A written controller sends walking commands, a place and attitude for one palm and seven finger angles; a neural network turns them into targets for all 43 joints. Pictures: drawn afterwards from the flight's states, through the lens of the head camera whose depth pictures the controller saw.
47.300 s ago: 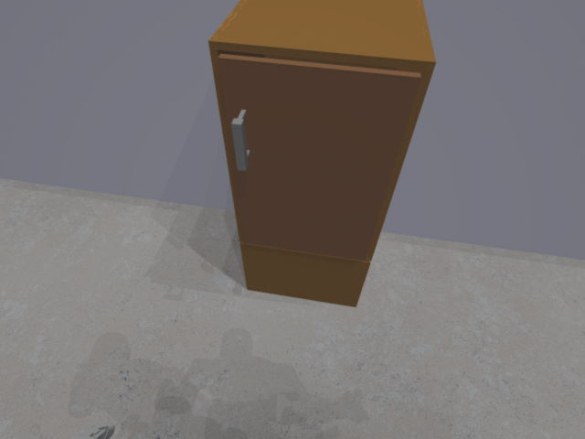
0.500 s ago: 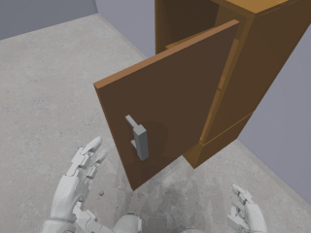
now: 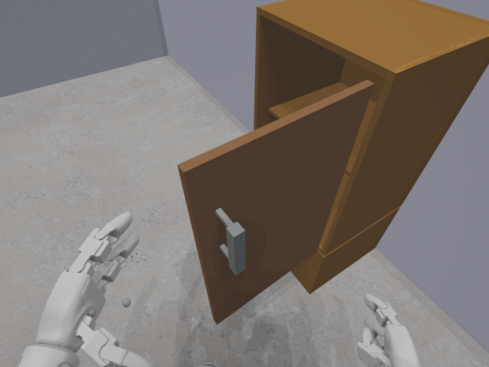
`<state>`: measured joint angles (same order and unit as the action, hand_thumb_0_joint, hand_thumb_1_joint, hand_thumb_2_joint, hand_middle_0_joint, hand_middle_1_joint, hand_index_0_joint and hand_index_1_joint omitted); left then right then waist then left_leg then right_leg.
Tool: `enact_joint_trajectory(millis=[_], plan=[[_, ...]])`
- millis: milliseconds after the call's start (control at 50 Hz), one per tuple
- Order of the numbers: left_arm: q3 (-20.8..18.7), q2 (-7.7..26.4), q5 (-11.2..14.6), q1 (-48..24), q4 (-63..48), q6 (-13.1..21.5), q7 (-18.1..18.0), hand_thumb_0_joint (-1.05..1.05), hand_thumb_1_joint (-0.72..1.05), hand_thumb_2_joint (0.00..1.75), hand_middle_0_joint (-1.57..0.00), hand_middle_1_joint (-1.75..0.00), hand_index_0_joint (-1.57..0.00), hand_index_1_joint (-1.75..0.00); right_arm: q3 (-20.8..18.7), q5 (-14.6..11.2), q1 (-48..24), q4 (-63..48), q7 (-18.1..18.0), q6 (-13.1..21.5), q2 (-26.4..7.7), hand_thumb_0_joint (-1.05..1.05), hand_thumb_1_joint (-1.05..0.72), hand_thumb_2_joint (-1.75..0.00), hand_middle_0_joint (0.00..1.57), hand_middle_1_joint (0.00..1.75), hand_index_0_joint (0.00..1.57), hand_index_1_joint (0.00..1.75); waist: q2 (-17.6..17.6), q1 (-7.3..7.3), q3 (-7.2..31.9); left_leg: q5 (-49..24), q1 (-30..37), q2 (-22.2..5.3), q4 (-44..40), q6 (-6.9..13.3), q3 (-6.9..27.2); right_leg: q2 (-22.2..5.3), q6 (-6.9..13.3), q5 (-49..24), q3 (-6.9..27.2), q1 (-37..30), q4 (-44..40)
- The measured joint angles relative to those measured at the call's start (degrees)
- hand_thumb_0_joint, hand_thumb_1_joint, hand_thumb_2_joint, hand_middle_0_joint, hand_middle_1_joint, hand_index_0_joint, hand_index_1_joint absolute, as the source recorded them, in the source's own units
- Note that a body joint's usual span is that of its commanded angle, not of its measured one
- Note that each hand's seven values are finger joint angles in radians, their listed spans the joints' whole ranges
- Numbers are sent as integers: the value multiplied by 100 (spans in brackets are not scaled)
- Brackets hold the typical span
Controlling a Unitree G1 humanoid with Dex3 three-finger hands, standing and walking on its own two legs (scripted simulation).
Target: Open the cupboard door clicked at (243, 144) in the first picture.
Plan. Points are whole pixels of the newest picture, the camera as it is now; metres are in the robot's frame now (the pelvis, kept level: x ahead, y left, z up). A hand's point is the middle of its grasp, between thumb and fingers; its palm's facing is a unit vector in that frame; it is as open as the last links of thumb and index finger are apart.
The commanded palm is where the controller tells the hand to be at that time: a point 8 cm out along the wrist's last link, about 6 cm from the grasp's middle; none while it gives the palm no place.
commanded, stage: draw the hand back to the body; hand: left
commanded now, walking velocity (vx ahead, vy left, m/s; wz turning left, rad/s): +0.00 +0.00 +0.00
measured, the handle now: (229, 241) +0.32 +0.06 +0.04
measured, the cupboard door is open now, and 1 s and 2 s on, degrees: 93 93 93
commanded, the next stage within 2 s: step back with the hand held close in 1.04 s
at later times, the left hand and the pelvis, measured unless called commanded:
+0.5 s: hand (55, 245) +0.22 +0.24 +0.18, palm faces +0.35 -0.85 -0.40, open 11.0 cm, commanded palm +0.17 +0.29 +0.20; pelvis +0.03 +0.01 +0.05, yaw -1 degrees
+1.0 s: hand (50, 227) +0.23 +0.24 +0.20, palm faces +0.41 -0.82 -0.41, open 7.5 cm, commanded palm +0.18 +0.28 +0.22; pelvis +0.03 -0.01 +0.05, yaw -2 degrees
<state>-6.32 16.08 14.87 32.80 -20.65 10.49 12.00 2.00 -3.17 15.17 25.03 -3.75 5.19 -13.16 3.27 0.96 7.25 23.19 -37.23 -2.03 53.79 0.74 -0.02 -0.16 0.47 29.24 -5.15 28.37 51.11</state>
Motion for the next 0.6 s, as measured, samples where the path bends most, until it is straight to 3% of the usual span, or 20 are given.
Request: enact_joint_trajectory(millis=[100, 200, 340, 600], plan=[[16, 136, -806, 225, -372, -592, -1251, -1, -34, 37, -16, -30, -16, -30, 76, 89, -62, 124, -192, -113, 49, 1, -91, -90, 20, 30, 20, 30, -11, 58, -114, -191, 586, 10, -577, 17, -90, 4, -29, -252, 81, -555, -606], [6, 143, -1122, 317, -438, -842, -1785, -1, -19, 44, -17, -30, -17, -30, 140, 167, -86, 317, -231, -84, 44, 1, -91, -90, 20, 30, 20, 30, -5, 122, -271, -404, 1166, 87, -1167, 57, -155, -55, -73, -487, 127, -1116, -1198], [-236, 201, -1209, 51, -335, -881, -1975, 0, 4, 54, -18, -30, -18, -30, 186, 225, -219, 649, -208, 20, 46, 1, -90, -90, 20, 30, 20, 30, -11, 207, -505, -646, 1881, 179, -1869, 89, -227, -124, -117, -749, 179, -1801, -1887], [-977, 396, -1122, -324, -390, -813, -1932, 1, 49, 73, -20, -30, -19, -30, 69, 271, -414, 875, -49, -26, 38, 1, -90, -90, 20, 30, 20, 30, -38, 266, -705, -922, 2664, 199, -2697, 54, -342, -123, -104, -1058, 285, -2515, -2683]])
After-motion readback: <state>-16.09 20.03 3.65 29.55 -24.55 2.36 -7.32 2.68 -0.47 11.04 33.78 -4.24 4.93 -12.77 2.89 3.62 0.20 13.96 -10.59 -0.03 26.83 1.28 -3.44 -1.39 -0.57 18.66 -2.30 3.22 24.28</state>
